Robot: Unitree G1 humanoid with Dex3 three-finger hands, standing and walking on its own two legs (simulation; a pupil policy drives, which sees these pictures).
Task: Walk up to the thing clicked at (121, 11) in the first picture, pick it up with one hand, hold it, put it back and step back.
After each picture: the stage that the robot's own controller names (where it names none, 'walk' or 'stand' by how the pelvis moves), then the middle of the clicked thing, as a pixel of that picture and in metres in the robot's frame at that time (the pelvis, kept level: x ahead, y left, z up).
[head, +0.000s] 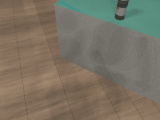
stand; (123, 1) +1.02 -0.30 -0.01
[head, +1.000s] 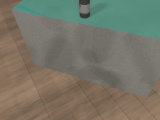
walk; out of the picture +0.95 +0.02 +0.01
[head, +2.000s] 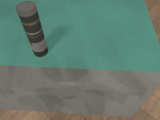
walk; (34, 32) +0.57 +0.21 +0.03
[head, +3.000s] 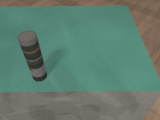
stand; (34, 58) +0.50 +0.21 -0.01
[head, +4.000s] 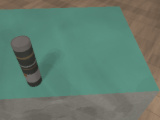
stand; (28, 64) +0.48 +0.23 -0.02
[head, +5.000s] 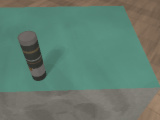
stand; (34, 58) +0.51 +0.21 -0.02
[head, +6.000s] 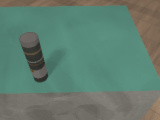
stand; (35, 59) +0.50 +0.21 -0.02
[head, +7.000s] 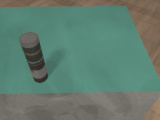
rise first; (35, 60) +0.50 +0.20 -0.02
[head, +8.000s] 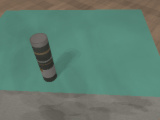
rise first; (45, 59) +0.51 +0.20 -0.01
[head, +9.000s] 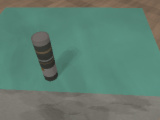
go down; (46, 58) +0.51 +0.19 -0.01
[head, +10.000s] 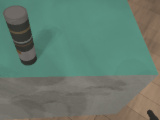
go down; (23, 39) +0.53 +0.18 +0.02
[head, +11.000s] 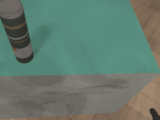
go down; (18, 35) +0.52 +0.18 +0.04
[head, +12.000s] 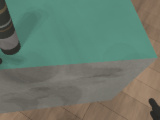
close in; (0, 24) +0.53 +0.20 +0.07
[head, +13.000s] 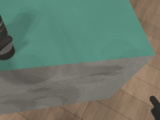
close; out of the picture +0.51 +0.21 +0.08
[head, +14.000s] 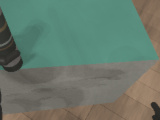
lift; (1, 41) +0.46 +0.20 +0.07
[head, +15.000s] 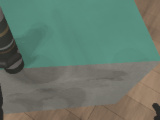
lift; (2, 44) +0.45 +0.20 +0.08
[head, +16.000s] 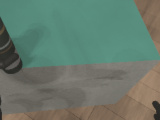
lift; out of the picture +0.45 +0.21 +0.08
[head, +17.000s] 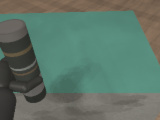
lift; (25, 66) +0.32 +0.17 +0.18
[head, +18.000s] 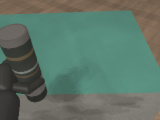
hold; (26, 68) +0.32 +0.16 +0.16
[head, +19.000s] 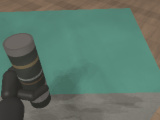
hold; (31, 75) +0.32 +0.15 +0.13
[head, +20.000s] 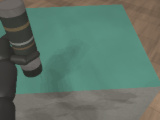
crouch; (23, 43) +0.42 +0.17 +0.17
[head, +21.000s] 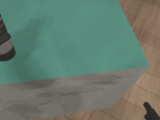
lower; out of the picture +0.51 +0.21 +0.12
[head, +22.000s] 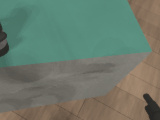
lower; out of the picture +0.51 +0.21 +0.09
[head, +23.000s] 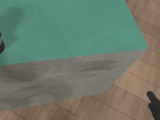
lower; out of the picture +0.52 +0.21 +0.09
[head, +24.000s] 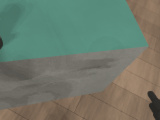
lower; out of the picture +0.53 +0.21 +0.09
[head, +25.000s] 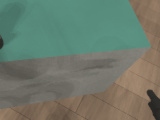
lower; out of the picture +0.52 +0.21 +0.10
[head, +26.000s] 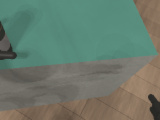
open; out of the picture +0.49 +0.20 +0.08
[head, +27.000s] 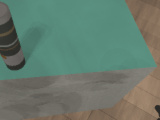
sink last; (7, 42) +0.48 +0.19 +0.05
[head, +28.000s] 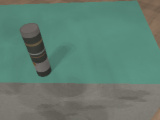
stand; (37, 52) +0.51 +0.21 +0.04
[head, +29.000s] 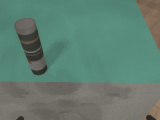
stand; (33, 50) +0.50 +0.20 +0.04
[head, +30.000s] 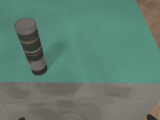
stand; (33, 50) +0.49 +0.20 +0.05
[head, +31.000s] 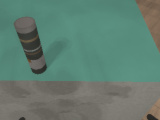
stand; (32, 48) +0.50 +0.20 +0.05
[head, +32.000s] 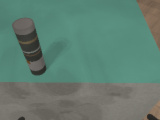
stand; (32, 50) +0.49 +0.20 +0.05
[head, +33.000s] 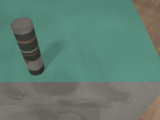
stand; (30, 50) +0.50 +0.20 +0.05
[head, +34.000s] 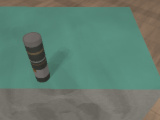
stand; (38, 59) +0.50 +0.20 -0.01
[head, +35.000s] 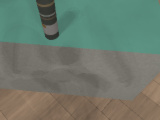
walk; (48, 14) +0.64 +0.15 +0.02
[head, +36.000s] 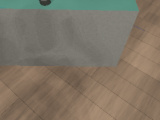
walk; out of the picture +0.96 +0.23 +0.01
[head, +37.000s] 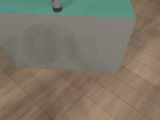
stand; out of the picture +1.11 +0.19 +0.00
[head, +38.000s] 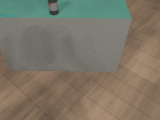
stand; out of the picture +1.12 +0.19 -0.02
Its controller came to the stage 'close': yes
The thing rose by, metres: 0.20
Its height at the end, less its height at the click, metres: +0.00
